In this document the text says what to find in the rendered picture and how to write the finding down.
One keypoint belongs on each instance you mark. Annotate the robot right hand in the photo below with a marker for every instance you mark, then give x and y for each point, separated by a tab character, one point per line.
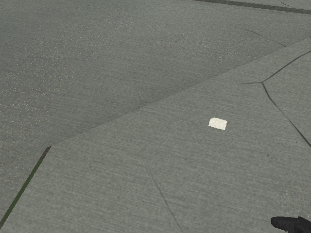
291	224

